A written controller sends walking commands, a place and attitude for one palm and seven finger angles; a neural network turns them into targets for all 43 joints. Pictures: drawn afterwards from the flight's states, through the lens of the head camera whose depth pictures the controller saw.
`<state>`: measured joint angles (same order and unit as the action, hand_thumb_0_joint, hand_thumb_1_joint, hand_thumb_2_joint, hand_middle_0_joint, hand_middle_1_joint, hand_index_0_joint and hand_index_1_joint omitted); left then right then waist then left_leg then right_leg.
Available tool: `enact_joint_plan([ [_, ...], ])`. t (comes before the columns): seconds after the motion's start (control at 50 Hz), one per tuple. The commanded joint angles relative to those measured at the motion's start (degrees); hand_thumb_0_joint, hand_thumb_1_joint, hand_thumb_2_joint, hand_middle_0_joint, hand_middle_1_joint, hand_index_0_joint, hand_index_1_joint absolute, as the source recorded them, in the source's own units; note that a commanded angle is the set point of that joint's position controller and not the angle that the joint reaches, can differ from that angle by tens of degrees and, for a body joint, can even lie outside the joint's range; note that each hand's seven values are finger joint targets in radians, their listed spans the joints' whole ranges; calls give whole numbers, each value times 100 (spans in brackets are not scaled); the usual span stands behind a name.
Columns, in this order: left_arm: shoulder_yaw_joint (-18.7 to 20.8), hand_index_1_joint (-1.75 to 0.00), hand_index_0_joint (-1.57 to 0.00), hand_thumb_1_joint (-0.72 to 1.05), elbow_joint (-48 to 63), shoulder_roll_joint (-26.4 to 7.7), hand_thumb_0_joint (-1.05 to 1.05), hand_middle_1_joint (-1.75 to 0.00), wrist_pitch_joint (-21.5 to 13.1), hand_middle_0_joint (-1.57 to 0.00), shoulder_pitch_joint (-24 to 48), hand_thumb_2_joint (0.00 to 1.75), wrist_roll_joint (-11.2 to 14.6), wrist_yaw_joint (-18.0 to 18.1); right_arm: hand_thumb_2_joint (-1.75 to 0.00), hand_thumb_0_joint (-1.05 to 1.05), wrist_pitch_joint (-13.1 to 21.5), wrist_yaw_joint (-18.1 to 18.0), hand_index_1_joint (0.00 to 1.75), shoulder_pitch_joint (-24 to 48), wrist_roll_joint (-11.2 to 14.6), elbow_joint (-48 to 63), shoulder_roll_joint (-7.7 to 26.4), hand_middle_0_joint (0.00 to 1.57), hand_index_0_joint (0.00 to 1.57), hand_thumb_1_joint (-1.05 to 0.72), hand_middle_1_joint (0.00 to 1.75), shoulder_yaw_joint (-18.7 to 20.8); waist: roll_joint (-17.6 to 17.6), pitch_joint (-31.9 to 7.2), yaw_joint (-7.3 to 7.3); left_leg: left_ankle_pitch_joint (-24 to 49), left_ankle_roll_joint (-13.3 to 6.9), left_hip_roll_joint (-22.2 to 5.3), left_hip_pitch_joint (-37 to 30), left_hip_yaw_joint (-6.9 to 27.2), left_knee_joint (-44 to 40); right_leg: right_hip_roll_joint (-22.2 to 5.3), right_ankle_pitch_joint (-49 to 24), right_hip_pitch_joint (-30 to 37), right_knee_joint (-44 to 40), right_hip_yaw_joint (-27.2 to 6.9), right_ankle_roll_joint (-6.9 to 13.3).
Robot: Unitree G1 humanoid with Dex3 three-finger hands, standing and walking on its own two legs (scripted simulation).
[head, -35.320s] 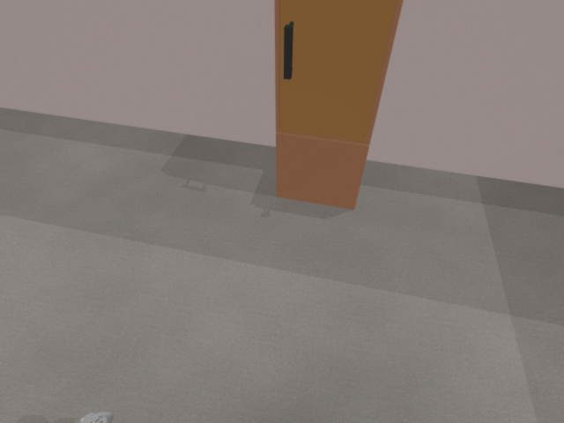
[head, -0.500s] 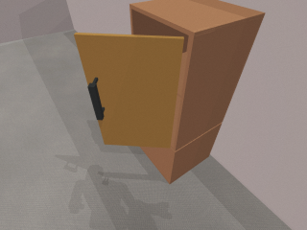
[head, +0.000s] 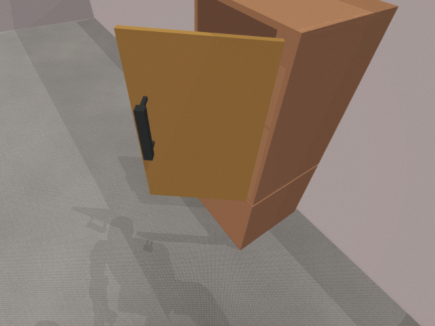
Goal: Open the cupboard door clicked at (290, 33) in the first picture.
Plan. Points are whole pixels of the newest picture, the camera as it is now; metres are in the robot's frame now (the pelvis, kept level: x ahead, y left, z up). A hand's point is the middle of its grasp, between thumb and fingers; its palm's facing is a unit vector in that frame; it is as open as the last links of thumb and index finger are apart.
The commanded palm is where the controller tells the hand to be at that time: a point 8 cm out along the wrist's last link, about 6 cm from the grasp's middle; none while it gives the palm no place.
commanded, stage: come to a stop and stand still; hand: left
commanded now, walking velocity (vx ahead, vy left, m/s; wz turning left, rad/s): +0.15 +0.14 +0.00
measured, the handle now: (146, 129) +0.58 +0.23 +0.01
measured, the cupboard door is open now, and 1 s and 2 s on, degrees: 51 51 51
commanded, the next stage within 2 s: look again from close up in 1.12 s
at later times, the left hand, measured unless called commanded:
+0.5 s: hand out of the picture +0.07 +0.19 -0.17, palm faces +0.02 -0.97 -0.23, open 7.3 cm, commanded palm none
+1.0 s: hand out of the picture +0.05 +0.19 -0.14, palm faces +0.04 -0.94 -0.33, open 7.4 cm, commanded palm none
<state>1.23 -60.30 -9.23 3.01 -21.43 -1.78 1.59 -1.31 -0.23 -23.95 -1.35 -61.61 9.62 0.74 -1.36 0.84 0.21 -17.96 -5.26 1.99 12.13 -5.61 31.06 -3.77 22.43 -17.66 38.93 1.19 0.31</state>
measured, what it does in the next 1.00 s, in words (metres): steps on the spot: right foot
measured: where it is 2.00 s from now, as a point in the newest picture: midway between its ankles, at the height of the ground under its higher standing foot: outside the picture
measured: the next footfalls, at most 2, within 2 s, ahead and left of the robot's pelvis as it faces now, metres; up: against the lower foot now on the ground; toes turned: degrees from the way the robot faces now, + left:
right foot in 0.22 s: +0.07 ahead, -0.12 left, +0.00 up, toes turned -2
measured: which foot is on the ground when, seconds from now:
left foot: down 0.00-1.00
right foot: up 0.00-0.20, down 0.22-1.00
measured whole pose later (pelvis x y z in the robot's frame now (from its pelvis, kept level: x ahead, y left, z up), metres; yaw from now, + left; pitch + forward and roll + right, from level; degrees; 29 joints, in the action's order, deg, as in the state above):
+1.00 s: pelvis -0.03 -0.05 +0.01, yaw +2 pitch -4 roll +0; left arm 0.6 -55.7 -18.0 -0.2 -11.8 -1.1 0.9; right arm -0.5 0.3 -13.3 -1.4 -57.5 19.6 1.6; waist 0.1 -0.7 -0.5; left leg -12.5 -1.3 -0.1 11.0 -2.3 26.8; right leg 2.0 9.0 -12.2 24.2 5.8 3.8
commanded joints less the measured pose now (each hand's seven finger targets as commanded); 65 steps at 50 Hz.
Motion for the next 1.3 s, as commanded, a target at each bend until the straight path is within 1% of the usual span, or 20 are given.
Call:
enact_joint_plan([
  [0.0, 87, -30, -20, 90, 604, -228, 0, -30, -318, -20, 470, 90, 16, -35, -90, 0, 250, -125, 30, -310, 4, 250, 743, 20, 20, -90, 30, 124, 632, 610, -152, 424, -745, -1679, -478, 2003, -1913, -124, 543, -1330, 1226, 234, 93],
  [0.1, 8, -30, -20, 90, 443, 79, 0, -30, -299, -20, 287, 90, 93, 27, -90, 0, 339, -256, 30, -365, 30, 43, 467, 20, 20, -90, 30, 33, 303, 331, -41, 3062, -505, -1464, -390, 1271, -1410, -3, -238, -46, -194, 337, -22],
  [0.16, 26, -30, -20, 90, 144, -81, 0, -30, -333, -20, -112, 90, 136, 118, -90, 0, 378, -320, 30, -224, 104, -93, 257, 20, 20, -90, 30, -3, 344, 218, 149, 3554, 64, -1191, -55, 980, -928, -141, -1868, 1074, -1523, -29, 53],
  [0.18, 30, -30, -20, 90, 65, -167, 0, -30, -350, -20, -189, 90, 149, 147, -90, 0, 380, -324, 30, -298, 123, -111, 155, 20, 20, -90, 30, -4, 276, 204, 70, 3324, 315, -1021, 189, 899, -920, -332, -2668, 1425, -1380, -258, 196],
  [0.22, 18, -30, -20, 90, 74, -214, 0, -30, -286, -20, -55, 90, 163, 169, -90, 0, 328, -327, 30, -284, 110, -153, 124, 20, 20, -90, 30, 38, 512, 344, -11, 3490, 629, -928, 55, 883, -1153, -372, -2888, 1131, -1009, -125, 226],
  [0.26, 42, -30, -20, 90, 129, -172, 0, -30, -252, -20, 14, 90, 145, 200, -90, 0, 266, -342, 30, -235, 94, -156, 235, 20, 20, -90, 30, 118, -13, 235, -34, 4422, 516, -1072, -362, 839, -878, -174, -2874, 879, -875, -55, 154],
  [0.36, 114, -30, -20, 90, 491, -213, 0, -30, -142, -20, 303, 90, 107, 216, -90, 0, 218, -361, 30, -62, 71, -36, 350, 20, 20, -90, 30, 232, 544, 185, -104, 5187, 172, -1489, -872, 1040, -919, 54, -917, 133, -472, -25, 27],
  [0.44, 126, -30, -20, 90, 519, -151, 0, -30, -115, -20, 286, 90, 79, 185, -90, 0, 200, -327, 30, 355, 24, 86, 365, 20, 20, -90, 30, 217, 444, 416, 8, 3759, -237, -1612, -181, 1145, -1062, 6, -499, 321, -279, -152, 18],
  [0.46, 2, -30, -20, 90, 989, -1479, 0, -30, -233, -20, 600, 90, 31, 187, -90, 0, 261, -233, 30, 444, 25, 602, 1349, 20, 20, -90, 30, 251, 90, 619, -149, 3906, 185, -1250, -294, 1564, -1422, 248, -234, -108, -233, 16, 80],
  [0.48, 98, -30, -20, 90, 1187, -762, 0, -30, -204, -20, 522, 90, -37, 174, -90, 0, 388, -276, 30, 521, -21, 832, 1210, 20, 20, -90, 30, 386, -374, 136, -76, 4286, 153, -1577, -285, 1514, -829, 125, -286, -186, -69, 45, 109],
  [0.5, 50, -30, -20, 90, 1142, -780, 0, -30, -237, -20, 560, 90, 0, 164, -90, 0, 418, -294, 30, 478, -17, 828, 1140, 20, 20, -90, 30, 377, 268, -152, -114, 4935, 179, -1425, -650, 1502, -757, 151, -587, -181, -69, -74, 181],
  [0.54, 141, -30, -20, 90, 1213, -1012, 0, -30, -306, -20, 516, 90, 33, 117, -90, 0, 382, -303, 30, 588, 6, 931, 1212, 20, 20, -90, 30, 404, 1124, -513, -111, 4751, 82, -1282, -947, 1315, -551, 131, -649, -93, -280, -116, 267],
  [0.56, 150, -30, -20, 90, 1239, -1112, 0, -30, -344, -20, 436, 90, 52, 79, -90, 0, 353, -278, 30, 742, -6, 1042, 1278, 20, 20, -90, 30, 386, 680, -483, -37, 3985, -69, -1224, -662, 1219, -421, 130, -891, 194, -611, -127, 322],
  [0.6, 215, -30, -20, 90, 1181, -1267, 0, -30, -388, -20, 384, 90, 44, 42, -90, 0, 328, -238, 30, 945, 9, 1178, 1356, 20, 20, -90, 30, 421, -117, -236, -45, 1846, 60, -821, 208, 963, -224, -201, -2041, 720, -1111, -580, 475],
  [0.62, 224, -30, -20, 90, 1224, -1381, 0, -30, -414, -20, 573, 90, 63, 34, -90, 0, 303, -215, 30, 965, 23, 1197, 1345, 20, 20, -90, 30, 409, -360, -77, -148, 870, 148, -603, 336, 790, -215, -485, -1888, 562, -1341, -914, 609],
  [0.66, 218, -30, -20, 90, 1287, -1541, 0, -30, -491, -20, 856, 90, 76, 19, -90, 0, 256, -144, 30, 998, 3, 1146, 1291, 20, 20, -90, 30, 360, -269, 77, -258, 168, 199, -439, 152, 716, -262, -721, -850, 160, -1870, -1355, 787],
  [0.72, 225, -30, -20, 90, 1246, -1759, 0, -30, -511, -20, 1098, 90, 67, 0, -90, 0, 227, -69, 30, 1086, -3, 1053, 1467, 20, 20, -90, 30, 338, -242, 360, -263, 94, 200, -465, 68, 790, -354, -686, 376, -205, -2374, -1431, 683],
  [0.82, 204, -30, -20, 90, 1059, -1901, 0, -30, -500, -20, 1246, 90, 66, -23, -90, 0, 198, -6, 30, 1061, 1, 865, 1671, 20, 20, -90, 30, 289, -194, 281, -239, -37, 224, -477, -1, 765, -537, -662, 821, -118, -2718, -1369, 467],
  [1.02, 143, -30, -20, 90, 655, -1798, 0, -30, -448, -20, 1135, 90, 88, -34, -90, 0, 165, 28, 30, 756, 11, 415, 1553, 20, 20, -90, 30, 176, -222, 322, -163, -207, 268, -510, 293, 812, -877, -584, 871, 226, -2857, -1084, 204],
  [1.28, -4, -30, -20, 90, 186, -967, 0, -30, -447, -20, 308, 90, 103, 57, -90, 0, 223, -54, 30, 363, 54, -118, 852, 20, 20, -90, 30, 44, 97, 402, -20, -167, 292, -740, 686, 1005, -1439, -359, -245, 779, -2398, -669, 185],
])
